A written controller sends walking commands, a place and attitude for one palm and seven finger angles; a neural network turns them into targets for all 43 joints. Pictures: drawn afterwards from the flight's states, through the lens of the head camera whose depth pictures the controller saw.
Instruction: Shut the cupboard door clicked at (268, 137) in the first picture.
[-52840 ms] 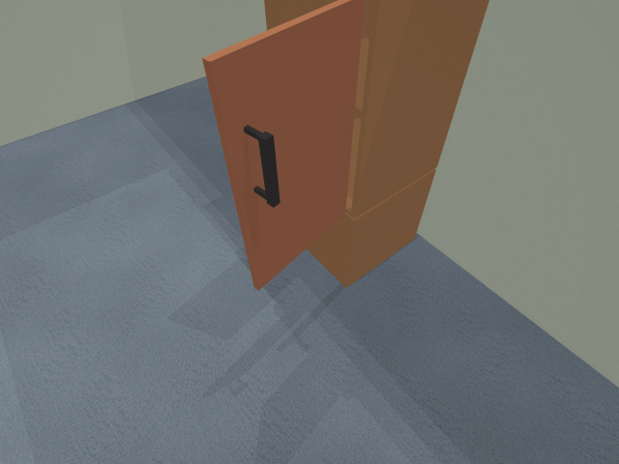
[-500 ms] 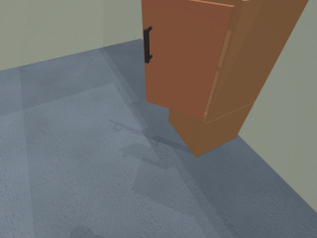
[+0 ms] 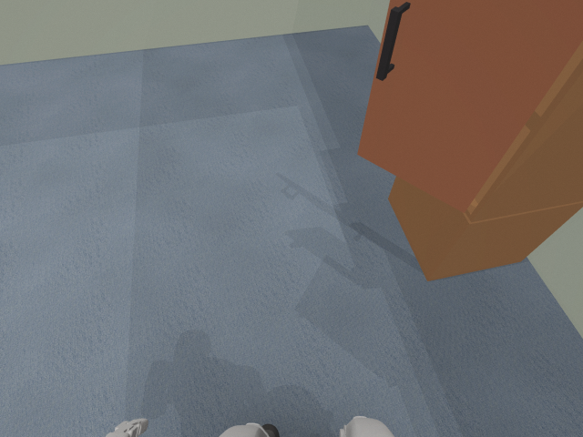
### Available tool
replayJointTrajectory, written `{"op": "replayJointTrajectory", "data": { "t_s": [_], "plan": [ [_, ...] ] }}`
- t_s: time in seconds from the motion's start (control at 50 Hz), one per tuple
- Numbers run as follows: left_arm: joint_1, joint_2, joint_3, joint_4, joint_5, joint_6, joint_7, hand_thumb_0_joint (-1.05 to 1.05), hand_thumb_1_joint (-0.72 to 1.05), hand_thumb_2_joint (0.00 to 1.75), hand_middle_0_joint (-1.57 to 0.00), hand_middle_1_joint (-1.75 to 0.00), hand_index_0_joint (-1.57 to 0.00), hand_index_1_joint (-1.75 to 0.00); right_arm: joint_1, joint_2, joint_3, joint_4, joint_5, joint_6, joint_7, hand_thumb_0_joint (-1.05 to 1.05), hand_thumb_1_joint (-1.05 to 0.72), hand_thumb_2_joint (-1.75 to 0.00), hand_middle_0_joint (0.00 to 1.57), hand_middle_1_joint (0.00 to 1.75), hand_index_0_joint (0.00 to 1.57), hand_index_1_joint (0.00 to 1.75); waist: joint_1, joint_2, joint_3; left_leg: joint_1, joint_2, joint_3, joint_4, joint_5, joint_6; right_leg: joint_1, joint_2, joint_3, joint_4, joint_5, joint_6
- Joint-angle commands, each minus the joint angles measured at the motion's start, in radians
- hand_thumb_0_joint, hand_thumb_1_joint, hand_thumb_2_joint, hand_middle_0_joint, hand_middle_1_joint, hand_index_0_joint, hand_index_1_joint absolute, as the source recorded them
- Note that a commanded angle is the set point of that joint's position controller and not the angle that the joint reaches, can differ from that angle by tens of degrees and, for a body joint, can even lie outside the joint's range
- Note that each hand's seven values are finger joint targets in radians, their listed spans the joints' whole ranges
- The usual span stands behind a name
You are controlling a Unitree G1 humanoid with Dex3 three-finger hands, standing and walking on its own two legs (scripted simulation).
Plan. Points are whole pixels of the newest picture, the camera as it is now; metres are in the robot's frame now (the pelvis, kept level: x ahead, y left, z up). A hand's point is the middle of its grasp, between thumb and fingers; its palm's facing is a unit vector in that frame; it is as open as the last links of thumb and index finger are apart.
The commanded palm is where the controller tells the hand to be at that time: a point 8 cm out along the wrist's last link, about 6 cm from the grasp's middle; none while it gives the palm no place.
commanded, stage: walk to a spot facing it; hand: left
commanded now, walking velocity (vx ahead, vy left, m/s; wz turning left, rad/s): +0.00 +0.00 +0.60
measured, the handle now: (392, 42) +0.88 -0.20 +0.05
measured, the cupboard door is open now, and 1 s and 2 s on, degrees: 38 38 38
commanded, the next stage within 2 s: turn to face it in 1.12 s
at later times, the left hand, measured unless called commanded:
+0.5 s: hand out of the picture -0.02 +0.19 -0.19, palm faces +0.38 -0.89 -0.25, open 7.4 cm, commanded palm none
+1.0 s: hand out of the picture +0.00 +0.13 -0.15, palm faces +0.67 -0.71 -0.22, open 7.4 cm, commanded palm none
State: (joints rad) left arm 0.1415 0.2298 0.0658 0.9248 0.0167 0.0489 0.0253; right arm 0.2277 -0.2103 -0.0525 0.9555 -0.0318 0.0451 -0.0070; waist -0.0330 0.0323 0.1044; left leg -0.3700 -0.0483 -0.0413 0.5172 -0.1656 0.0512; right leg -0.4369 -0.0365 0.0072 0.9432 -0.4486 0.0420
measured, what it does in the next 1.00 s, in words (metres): walks ahead, turning left: right foot, then left foot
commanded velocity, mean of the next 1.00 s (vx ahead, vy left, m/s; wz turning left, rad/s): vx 0.15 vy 0.00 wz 0.60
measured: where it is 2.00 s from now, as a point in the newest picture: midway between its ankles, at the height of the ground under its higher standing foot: (245, 417)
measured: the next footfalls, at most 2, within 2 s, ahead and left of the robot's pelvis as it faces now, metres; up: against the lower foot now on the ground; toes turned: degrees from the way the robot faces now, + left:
right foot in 0.14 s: +0.05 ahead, -0.16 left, +0.00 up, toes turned +7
left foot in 0.46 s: -0.01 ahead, +0.10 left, +0.00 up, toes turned +24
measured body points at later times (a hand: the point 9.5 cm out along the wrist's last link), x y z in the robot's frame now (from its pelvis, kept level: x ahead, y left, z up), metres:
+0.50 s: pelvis +0.00 -0.03 -0.02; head +0.05 +0.00 +0.43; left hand -0.04 +0.23 -0.17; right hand +0.19 -0.24 -0.15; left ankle -0.04 +0.09 -0.74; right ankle +0.01 -0.17 -0.71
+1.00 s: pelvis +0.11 -0.02 +0.01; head +0.15 +0.00 +0.46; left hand -0.04 +0.17 -0.13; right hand +0.33 -0.16 -0.14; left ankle +0.04 +0.11 -0.65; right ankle +0.14 -0.12 -0.73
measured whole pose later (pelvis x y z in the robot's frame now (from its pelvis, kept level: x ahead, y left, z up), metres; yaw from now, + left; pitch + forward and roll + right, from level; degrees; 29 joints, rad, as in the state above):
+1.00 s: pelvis +0.11 -0.02 +0.01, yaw +42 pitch +0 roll +1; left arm 0.34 0.15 0.04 0.96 0.03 -0.05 0.02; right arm 0.18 -0.23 -0.08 0.94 -0.03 0.06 0.04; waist -0.01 0.01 0.07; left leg -0.59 0.05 0.05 1.09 -0.28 -0.02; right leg -0.12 -0.11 -0.28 0.43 -0.30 0.00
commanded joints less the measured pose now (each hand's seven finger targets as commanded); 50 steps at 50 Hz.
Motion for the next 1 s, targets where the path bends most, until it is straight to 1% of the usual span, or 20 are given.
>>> {"op": "replayJointTrajectory", "data": {
  "t_s": [0.0,0.08,0.1,0.12,0.14,0.22,0.36,0.4,0.42,0.44,0.46,0.5,0.62,0.68,0.7,0.72,0.74,0.76,0.84,0.98],
  "plan": [
    [0.042,0.067,0.02,-0.083,0.005,-0.019,0.002,0.0,0.9,0.9,-0.2,-0.3,-0.2,-0.3,0.024,-0.22,-0.063,-0.07,-0.005,-0.007,-0.01,0.0,-0.9,-0.9,0.2,0.3,0.2,0.3,0.004,0.105,-0.151,0.104,0.237,-0.372,-0.223,-0.06,0.116,0.031,0.027,-0.01,-0.115,0.018,0.001],
    [0.171,0.111,0.033,-0.065,0.003,-0.027,0.008,0.0,0.9,0.9,-0.2,-0.3,-0.2,-0.3,-0.056,-0.197,-0.07,-0.108,0.007,0.007,-0.003,0.0,-0.9,-0.9,0.2,0.3,0.2,0.3,0.071,0.088,-0.15,-0.1,0.131,-0.323,-0.145,-0.165,0.04,0.33,0.042,-0.03,-0.467,0.143,-0.013],
    [0.19,0.175,0.047,-0.073,0.016,-0.035,0.013,0.0,0.9,0.9,-0.2,-0.3,-0.2,-0.3,-0.044,-0.143,-0.067,-0.119,0.016,0.012,0.003,0.0,-0.9,-0.9,0.2,0.3,0.2,0.3,0.077,-0.068,-0.136,-0.227,0.031,-0.229,0.033,-0.282,-0.028,0.4,-0.12,0.143,-0.647,0.011,-0.07],
    [0.147,0.253,0.059,-0.098,0.028,-0.038,0.017,0.0,0.9,0.9,-0.2,-0.3,-0.2,-0.3,-0.042,-0.092,-0.065,-0.137,0.016,0.009,0.007,0.0,-0.9,-0.9,0.2,0.3,0.2,0.3,0.077,-0.292,-0.098,-0.303,-0.086,-0.03,0.393,-0.365,-0.097,0.302,-0.409,0.455,-0.795,-0.121,-0.201],
    [0.049,0.252,0.043,-0.128,0.013,-0.029,0.022,0.0,0.9,0.9,-0.2,-0.3,-0.2,-0.3,-0.04,-0.134,-0.072,-0.14,0.001,0.012,0.013,0.0,-0.9,-0.9,0.2,0.3,0.2,0.3,0.034,-0.143,-0.069,-0.225,-0.02,-0.058,0.6,-0.394,-0.086,0.133,-0.457,0.385,-0.764,-0.005,-0.238],
    [-0.021,0.14,0.026,-0.131,0.014,-0.051,0.022,0.0,0.9,0.9,-0.2,-0.3,-0.2,-0.3,-0.013,-0.104,-0.058,-0.126,0.01,0.017,0.029,0.0,-0.9,-0.9,0.2,0.3,0.2,0.3,-0.023,-0.214,-0.076,-0.21,0.064,0.016,0.693,-0.262,-0.103,0.208,-0.281,0.041,-0.57,0.499,-0.187],
    [0.15,0.212,0.054,-0.075,0.017,-0.044,0.013,0.0,0.9,0.9,-0.2,-0.3,-0.2,-0.3,-0.1,-0.083,-0.028,-0.157,0.019,-0.005,0.031,0.0,-0.9,-0.9,0.2,0.3,0.2,0.3,0.062,-0.249,-0.141,-0.04,0.039,0.148,0.145,-0.252,-0.086,0.399,-0.301,-0.055,-0.389,0.819,-0.138],
    [0.146,0.191,0.052,-0.08,0.003,-0.04,0.007,0.0,0.9,0.9,-0.2,-0.3,-0.2,-0.3,0.001,-0.144,-0.04,-0.128,0.013,-0.018,0.029,0.0,-0.9,-0.9,0.2,0.3,0.2,0.3,0.003,-0.129,-0.201,0.236,0.072,0.098,-0.079,0.026,-0.057,0.246,-0.264,-0.131,-0.224,0.649,-0.056],
    [0.16,0.128,0.043,-0.111,-0.003,-0.035,-0.001,0.0,0.9,0.9,-0.2,-0.3,-0.2,-0.3,0.055,-0.256,-0.066,-0.118,0.001,-0.024,0.023,0.0,-0.9,-0.9,0.2,0.3,0.2,0.3,-0.024,0.176,-0.253,0.428,0.31,-0.213,-0.095,0.29,0.047,-0.013,-0.135,-0.191,-0.032,0.171,0.017],
    [0.068,0.094,0.014,-0.159,0.008,-0.035,-0.005,0.0,0.9,0.9,-0.2,-0.3,-0.2,-0.3,0.135,-0.31,-0.076,-0.095,0.003,-0.018,0.018,0.0,-0.9,-0.9,0.2,0.3,0.2,0.3,-0.07,0.259,-0.226,0.449,0.448,-0.373,-0.137,0.351,0.165,-0.168,-0.076,-0.134,0.115,-0.234,0.024],
    [-0.023,0.101,0.018,-0.176,0.013,-0.029,-0.005,0.0,0.9,0.9,-0.2,-0.3,-0.2,-0.3,0.177,-0.296,-0.074,-0.072,-0.003,-0.023,0.004,0.0,-0.9,-0.9,0.2,0.3,0.2,0.3,-0.102,0.191,-0.202,0.409,0.432,-0.397,-0.163,0.194,0.186,-0.233,-0.082,-0.059,0.183,-0.195,0.017],
    [-0.069,0.103,0.025,-0.159,0.007,-0.035,-0.016,0.0,0.9,0.9,-0.2,-0.3,-0.2,-0.3,0.096,-0.246,-0.057,-0.09,-0.005,-0.032,-0.008,0.0,-0.9,-0.9,0.2,0.3,0.2,0.3,-0.065,0.179,-0.096,0.276,0.347,-0.349,-0.196,-0.016,0.149,-0.242,-0.093,-0.012,0.21,-0.054,0.014],
    [0.011,0.09,0.024,-0.121,0.007,-0.05,-0.049,0.0,0.9,0.9,-0.2,-0.3,-0.2,-0.3,-0.004,-0.231,-0.055,-0.104,-0.003,-0.046,-0.003,0.0,-0.9,-0.9,0.2,0.3,0.2,0.3,0.001,0.132,-0.071,0.142,0.246,-0.259,-0.223,-0.272,0.113,-0.048,-0.036,-0.074,-0.141,0.045,0.018],
    [0.19,0.101,0.034,-0.07,0.011,-0.061,-0.053,0.0,0.9,0.9,-0.2,-0.3,-0.2,-0.3,-0.081,-0.223,-0.055,-0.115,0.002,-0.037,0.001,0.0,-0.9,-0.9,0.2,0.3,0.2,0.3,0.088,0.078,-0.078,-0.072,0.181,-0.228,-0.123,-0.421,0.076,0.277,0.028,-0.131,-0.341,0.15,0.019],
    [0.297,0.144,0.049,-0.043,0.018,-0.072,-0.045,0.0,0.9,0.9,-0.2,-0.3,-0.2,-0.3,-0.106,-0.183,-0.05,-0.13,0.01,-0.037,0.003,0.0,-0.9,-0.9,0.2,0.3,0.2,0.3,0.141,-0.047,-0.089,-0.248,0.097,-0.164,0.046,-0.472,0.039,0.471,-0.031,-0.049,-0.461,0.065,0.007],
    [0.383,0.239,0.065,-0.033,0.034,-0.087,-0.026,0.0,0.9,0.9,-0.2,-0.3,-0.2,-0.3,-0.085,-0.094,-0.028,-0.151,0.022,-0.044,0.009,0.0,-0.9,-0.9,0.2,0.3,0.2,0.3,0.181,-0.389,-0.122,-0.405,-0.038,0.01,0.421,-0.486,-0.03,0.563,-0.323,0.319,-0.702,-0.236,-0.071],
    [0.361,0.239,0.05,-0.048,0.015,-0.077,-0.016,0.0,0.9,0.9,-0.2,-0.3,-0.2,-0.3,-0.122,-0.101,-0.033,-0.17,0.011,-0.041,0.016,0.0,-0.9,-0.9,0.2,0.3,0.2,0.3,0.153,-0.335,-0.054,-0.431,0.003,-0.027,0.639,-0.471,-0.035,0.435,-0.45,0.513,-0.823,-0.358,-0.137],
    [0.29,0.22,0.053,-0.063,0.015,-0.084,-0.009,0.0,0.9,0.9,-0.2,-0.3,-0.2,-0.3,-0.112,-0.115,-0.041,-0.161,0.002,-0.039,0.021,0.0,-0.9,-0.9,0.2,0.3,0.2,0.3,0.105,-0.31,-0.026,-0.421,0.058,-0.063,0.76,-0.375,-0.031,0.322,-0.458,0.553,-0.834,-0.42,-0.165],
    [0.157,0.084,0.023,-0.063,0.014,-0.114,-0.005,0.0,0.9,0.9,-0.2,-0.3,-0.2,-0.3,-0.052,-0.061,-0.033,-0.093,0.003,-0.027,0.05,0.0,-0.9,-0.9,0.2,0.3,0.2,0.3,0.016,-0.173,-0.047,-0.303,0.126,0.009,0.744,-0.106,-0.058,0.26,-0.303,0.026,-0.743,0.115,-0.114],
    [0.295,0.086,0.022,0.017,0.014,-0.115,0.005,0.0,0.9,0.9,-0.2,-0.3,-0.2,-0.3,-0.168,-0.007,-0.006,-0.128,0.008,-0.017,0.059,0.0,-0.9,-0.9,0.2,0.3,0.2,0.3,0.06,-0.178,-0.038,-0.302,0.116,0.134,0.413,-0.126,-0.06,0.461,-0.315,-0.211,-0.622,0.74,-0.116]
  ]
}}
